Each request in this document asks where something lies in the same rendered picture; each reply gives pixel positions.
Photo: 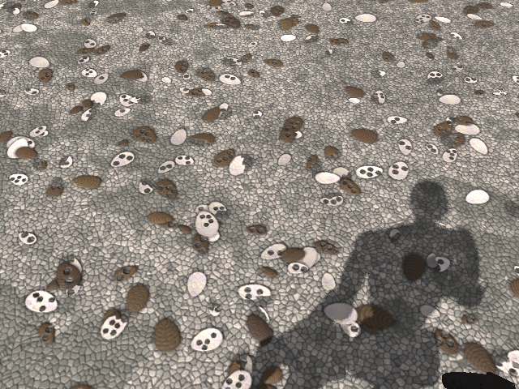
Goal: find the right robot hand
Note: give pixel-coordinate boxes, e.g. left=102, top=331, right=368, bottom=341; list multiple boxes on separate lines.
left=442, top=372, right=516, bottom=389

